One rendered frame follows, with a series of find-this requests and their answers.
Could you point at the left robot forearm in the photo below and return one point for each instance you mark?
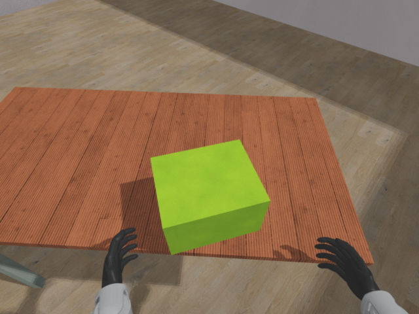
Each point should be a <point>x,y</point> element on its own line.
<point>113,299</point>

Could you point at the robot left hand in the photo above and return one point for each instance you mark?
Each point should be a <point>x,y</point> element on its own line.
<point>114,263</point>

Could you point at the table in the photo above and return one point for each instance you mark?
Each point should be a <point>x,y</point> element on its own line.
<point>75,170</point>

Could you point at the right robot forearm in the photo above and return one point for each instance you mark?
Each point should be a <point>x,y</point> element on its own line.
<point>380,302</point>

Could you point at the robot right hand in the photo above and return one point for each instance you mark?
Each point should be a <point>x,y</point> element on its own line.
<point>350,266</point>

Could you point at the carton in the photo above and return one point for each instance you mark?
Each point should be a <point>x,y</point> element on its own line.
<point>207,195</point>

